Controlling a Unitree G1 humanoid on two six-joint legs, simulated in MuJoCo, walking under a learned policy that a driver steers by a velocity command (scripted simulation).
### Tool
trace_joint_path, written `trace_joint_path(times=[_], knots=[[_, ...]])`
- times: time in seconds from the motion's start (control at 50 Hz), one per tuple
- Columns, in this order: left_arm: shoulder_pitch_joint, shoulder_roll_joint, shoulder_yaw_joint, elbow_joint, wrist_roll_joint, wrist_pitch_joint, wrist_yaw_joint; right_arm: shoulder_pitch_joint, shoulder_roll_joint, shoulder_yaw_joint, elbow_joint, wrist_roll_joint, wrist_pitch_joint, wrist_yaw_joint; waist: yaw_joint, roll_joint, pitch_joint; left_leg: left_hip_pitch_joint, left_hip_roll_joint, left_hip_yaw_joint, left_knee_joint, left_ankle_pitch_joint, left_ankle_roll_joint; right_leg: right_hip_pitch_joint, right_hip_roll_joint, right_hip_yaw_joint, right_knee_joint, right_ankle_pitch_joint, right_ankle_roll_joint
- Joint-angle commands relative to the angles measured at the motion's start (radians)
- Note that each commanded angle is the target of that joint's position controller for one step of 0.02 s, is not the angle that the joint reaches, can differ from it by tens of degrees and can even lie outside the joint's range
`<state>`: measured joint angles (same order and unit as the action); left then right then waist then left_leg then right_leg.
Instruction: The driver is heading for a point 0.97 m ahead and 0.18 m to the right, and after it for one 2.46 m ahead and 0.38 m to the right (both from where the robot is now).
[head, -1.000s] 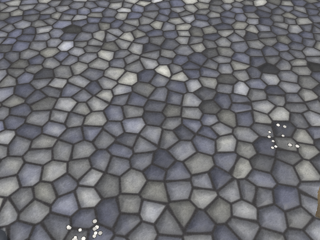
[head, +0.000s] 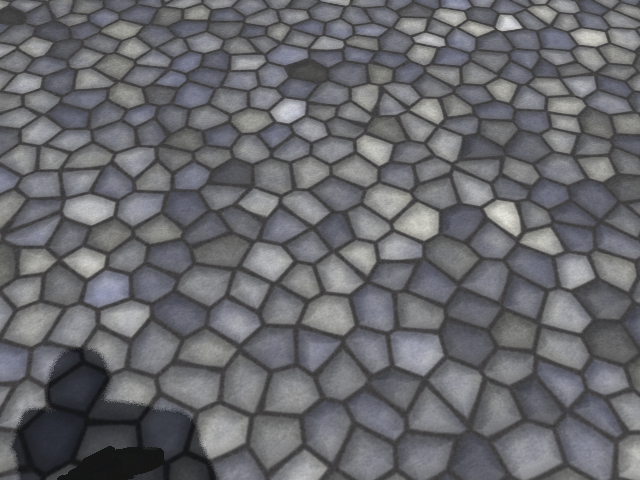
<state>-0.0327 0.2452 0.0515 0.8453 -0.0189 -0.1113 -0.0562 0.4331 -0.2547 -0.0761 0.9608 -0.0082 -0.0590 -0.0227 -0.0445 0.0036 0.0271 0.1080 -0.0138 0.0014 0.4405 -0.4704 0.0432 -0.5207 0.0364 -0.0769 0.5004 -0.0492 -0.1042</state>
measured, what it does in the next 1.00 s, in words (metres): walks ahead, turning right: left foot, then right foot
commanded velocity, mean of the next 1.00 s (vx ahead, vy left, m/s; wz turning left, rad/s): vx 0.11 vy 0.00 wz -0.34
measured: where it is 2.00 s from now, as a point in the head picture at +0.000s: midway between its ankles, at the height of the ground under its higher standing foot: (376, 431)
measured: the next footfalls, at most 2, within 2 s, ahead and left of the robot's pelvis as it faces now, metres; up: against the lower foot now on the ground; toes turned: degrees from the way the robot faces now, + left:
left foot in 0.44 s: +0.35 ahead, +0.10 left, +0.00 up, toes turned -22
right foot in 0.82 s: +0.20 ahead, -0.12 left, +0.00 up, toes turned -22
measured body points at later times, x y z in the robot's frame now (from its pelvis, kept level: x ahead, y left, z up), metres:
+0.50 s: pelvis +0.20 +0.02 +0.02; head +0.24 +0.03 +0.47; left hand +0.37 +0.28 -0.10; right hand +0.32 -0.28 -0.06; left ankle +0.31 +0.11 -0.72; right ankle +0.13 -0.09 -0.68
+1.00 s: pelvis +0.22 -0.01 +0.02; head +0.22 -0.02 +0.47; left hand +0.44 +0.17 -0.09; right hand +0.21 -0.30 -0.10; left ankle +0.29 +0.12 -0.72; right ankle +0.17 -0.10 -0.71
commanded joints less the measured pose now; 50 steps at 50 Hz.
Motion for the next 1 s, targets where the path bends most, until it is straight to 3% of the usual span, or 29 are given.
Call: trace_joint_path(times=[0.02, 0.04, 0.06, 0.08, 0.1, 0.12, 0.16, 0.2, 0.24, 0.28, 0.34, 0.4, 0.42, 0.44, 0.46, 0.48, 0.5, 0.52, 0.58, 0.66, 0.74, 0.78, 0.8, 0.82, 0.84, 0.86, 0.88, 0.94, 1.0], knots=[[0.431, 0.257, 0.077, 0.048, 0.0, 0.016, 0.011, 0.111, -0.005, 0.023, -0.067, -0.005, -0.038, 0.015, 0.137, -0.289, -0.461, -0.69, -0.08, -0.03, 0.949, 0.018, -0.072, 0.999, -0.412, 0.815, -0.111, -0.08, -0.353], [0.379, 0.194, 0.057, 0.05, -0.003, 0.022, 0.013, 0.025, -0.101, 0.006, -0.089, 0.025, -0.07, 0.021, 0.159, -0.189, -0.384, -0.811, -0.034, -0.147, 1.045, -0.044, -0.048, 0.954, -0.373, 0.815, -0.183, -0.077, -0.299], [0.283, 0.162, 0.048, 0.017, 0.004, 0.022, 0.021, -0.098, -0.144, -0.001, -0.136, 0.048, -0.085, 0.02, 0.148, -0.124, -0.251, -0.845, 0.02, -0.137, 1.023, 0.006, -0.038, 0.814, -0.342, 0.643, -0.176, 0.068, -0.251], [0.208, 0.142, 0.039, -0.004, 0.011, 0.016, 0.02, -0.159, -0.145, -0.001, -0.153, 0.035, -0.089, 0.012, 0.109, 0.009, -0.151, -0.808, 0.057, -0.114, 0.951, 0.051, -0.042, 0.623, -0.306, 0.518, -0.19, 0.283, -0.23], [0.181, 0.137, 0.037, -0.012, 0.016, 0.01, 0.023, -0.179, -0.154, -0.013, -0.167, 0.008, -0.082, 0.0, 0.075, 0.049, -0.121, -0.745, 0.086, -0.104, 0.876, 0.068, -0.05, 0.496, -0.281, 0.444, -0.192, 0.417, -0.217], [0.173, 0.137, 0.033, -0.014, 0.023, 0.012, 0.026, -0.178, -0.142, -0.015, -0.182, -0.003, -0.07, -0.005, 0.048, 0.039, -0.099, -0.686, 0.092, -0.099, 0.84, 0.064, -0.058, 0.397, -0.255, 0.403, -0.211, 0.483, -0.217], [0.172, 0.155, 0.036, -0.014, 0.021, 0.017, 0.034, -0.143, -0.092, -0.008, -0.195, -0.001, -0.046, -0.015, 0.009, -0.003, -0.082, -0.642, 0.097, -0.088, 0.706, 0.064, -0.077, 0.291, -0.229, 0.343, -0.23, 0.542, -0.215], [0.179, 0.198, 0.05, -0.02, 0.021, 0.024, 0.046, -0.173, -0.074, 0.0, -0.218, -0.003, -0.027, -0.025, 0.005, -0.037, -0.089, -0.616, 0.072, -0.058, 0.542, 0.126, -0.099, 0.23, -0.203, 0.3, -0.228, 0.601, -0.204], [0.193, 0.219, 0.061, -0.027, 0.007, 0.044, 0.057, -0.217, -0.074, 0.005, -0.233, -0.007, -0.014, -0.029, 0.02, -0.055, -0.134, -0.557, 0.041, -0.049, 0.411, 0.269, -0.108, 0.215, -0.169, 0.27, -0.21, 0.545, -0.163], [0.213, 0.212, 0.062, -0.027, -0.008, 0.065, 0.066, -0.28, -0.078, 0.007, -0.25, 0.0, -0.005, -0.026, 0.043, -0.076, -0.146, -0.52, 0.012, -0.054, 0.306, 0.371, -0.115, 0.212, -0.143, 0.271, -0.188, 0.433, -0.123], [0.237, 0.201, 0.061, -0.028, -0.011, 0.094, 0.078, -0.356, -0.096, 0.005, -0.281, 0.009, 0.001, -0.018, 0.067, -0.103, -0.133, -0.508, -0.013, -0.078, 0.185, 0.377, -0.122, 0.248, -0.139, 0.347, -0.146, 0.229, -0.094], [0.189, 0.181, 0.056, -0.061, -0.01, 0.109, 0.088, -0.304, -0.131, -0.012, -0.278, 0.008, -0.016, -0.008, 0.016, -0.133, -0.119, -0.415, -0.013, -0.09, -0.006, 0.402, -0.096, 0.275, -0.117, 0.444, -0.044, 0.077, -0.045], [0.199, 0.145, 0.046, -0.074, -0.006, 0.11, 0.09, -0.269, -0.16, -0.02, -0.275, -0.002, -0.024, -0.011, 0.008, -0.111, -0.133, -0.318, 0.057, -0.116, -0.079, 0.502, -0.061, 0.239, -0.072, 0.434, 0.037, -0.007, -0.001], [0.246, 0.077, 0.026, -0.089, 0.015, 0.108, 0.089, -0.232, -0.223, -0.032, -0.285, -0.022, -0.022, -0.023, 0.029, 0.062, -0.211, -0.146, 0.287, -0.292, -0.049, 0.778, 0.026, 0.122, 0.009, 0.329, 0.27, -0.32, 0.055], [0.365, 0.079, 0.025, -0.102, 0.006, 0.101, 0.087, -0.234, -0.234, -0.032, -0.29, -0.049, -0.002, -0.021, 0.09, 0.279, -0.259, -0.033, 0.475, -0.554, -0.052, 0.927, 0.213, -0.077, 0.11, 0.217, 0.454, -0.7, 0.097], [0.387, 0.174, 0.045, -0.087, 0.005, 0.099, 0.083, -0.244, -0.19, -0.027, -0.303, -0.03, 0.006, -0.017, 0.077, 0.244, -0.271, -0.054, 0.481, -0.602, -0.077, 0.818, 0.258, -0.122, 0.031, 0.22, 0.632, -0.645, 0.129], [0.337, 0.225, 0.065, -0.08, -0.006, 0.111, 0.085, -0.271, -0.137, -0.013, -0.317, -0.023, 0.008, -0.017, 0.059, 0.154, -0.215, -0.104, 0.407, -0.459, -0.067, 0.73, 0.219, -0.142, 0.001, 0.209, 0.712, -0.563, 0.15], [0.316, 0.217, 0.071, -0.076, -0.008, 0.132, 0.092, -0.308, -0.127, -0.008, -0.322, -0.019, 0.014, -0.016, 0.066, 0.099, -0.172, -0.17, 0.341, -0.351, -0.076, 0.645, 0.178, -0.141, -0.021, 0.194, 0.735, -0.498, 0.169], [0.295, 0.15, 0.057, -0.099, -0.002, 0.159, 0.096, -0.333, -0.136, -0.006, -0.308, -0.024, 0.028, -0.014, 0.071, 0.125, -0.108, -0.332, 0.247, -0.198, -0.126, 0.584, 0.165, -0.05, -0.019, 0.146, 0.699, -0.392, 0.189], [0.254, 0.103, 0.033, -0.13, 0.01, 0.153, 0.088, -0.321, -0.146, -0.011, -0.29, -0.012, 0.034, -0.015, 0.052, 0.16, -0.145, -0.311, 0.251, -0.143, -0.125, 0.598, 0.192, 0.059, -0.035, 0.114, 0.448, -0.37, 0.183], [0.231, 0.119, 0.028, -0.139, 0.012, 0.151, 0.072, -0.295, -0.173, -0.015, -0.263, 0.004, 0.041, -0.006, 0.031, 0.182, -0.153, -0.301, 0.273, -0.161, -0.109, 0.538, 0.197, 0.186, -0.033, 0.073, 0.218, -0.332, 0.15], [0.277, 0.109, 0.027, -0.116, 0.015, 0.149, 0.063, -0.301, -0.169, -0.009, -0.25, 0.02, 0.047, -0.003, 0.067, 0.165, -0.132, -0.349, 0.25, -0.142, -0.068, 0.48, 0.16, 0.308, -0.013, 0.038, -0.011, -0.184, 0.11], [0.284, 0.124, 0.029, -0.114, 0.021, 0.15, 0.062, -0.254, -0.152, -0.003, -0.226, 0.027, 0.046, -0.001, 0.069, 0.143, -0.118, -0.4, 0.222, -0.123, -0.044, 0.415, 0.105, 0.389, -0.021, 0.062, -0.119, -0.108, 0.079], [0.3, 0.181, 0.038, -0.121, 0.031, 0.152, 0.068, -0.221, -0.111, 0.011, -0.223, 0.01, 0.04, 0.005, 0.048, 0.021, -0.142, -0.489, 0.161, -0.061, 0.07, 0.274, 0.02, 0.494, -0.157, 0.23, -0.156, -0.009, 0.031], [0.234, 0.234, 0.042, -0.137, 0.033, 0.159, 0.076, -0.191, -0.049, 0.027, -0.242, -0.024, 0.027, 0.015, -0.02, -0.215, -0.122, -0.576, 0.051, 0.054, 0.151, 0.047, -0.064, 0.454, -0.326, 0.383, -0.151, 0.126, -0.077], [0.216, 0.173, 0.028, -0.146, 0.053, 0.146, 0.068, -0.281, -0.097, 0.018, -0.253, -0.02, 0.028, 0.006, 0.055, -0.211, -0.104, -0.51, 0.064, -0.002, 0.204, -0.021, -0.082, 0.308, -0.354, 0.416, -0.2, -0.007, -0.147], [0.173, 0.138, 0.016, -0.145, 0.061, 0.129, 0.065, -0.304, -0.125, 0.007, -0.25, -0.005, 0.033, 0.002, 0.04, -0.174, -0.065, -0.487, 0.069, -0.018, 0.225, 0.025, -0.083, 0.28, -0.301, 0.374, -0.212, -0.08, -0.123], [0.126, 0.117, 0.007, -0.126, 0.034, 0.097, 0.067, -0.261, -0.106, 0.007, -0.213, -0.014, 0.047, -0.01, 0.014, -0.18, -0.039, -0.414, 0.068, -0.023, 0.13, 0.179, -0.095, 0.278, -0.221, 0.281, -0.163, 0.016, -0.049], [0.189, 0.099, 0.001, -0.09, 0.03, 0.091, 0.063, -0.229, -0.117, 0.012, -0.196, -0.013, 0.04, -0.005, 0.023, -0.106, -0.072, -0.28, 0.093, -0.038, 0.007, 0.453, -0.091, 0.293, -0.154, 0.238, -0.116, -0.063, 0.017]])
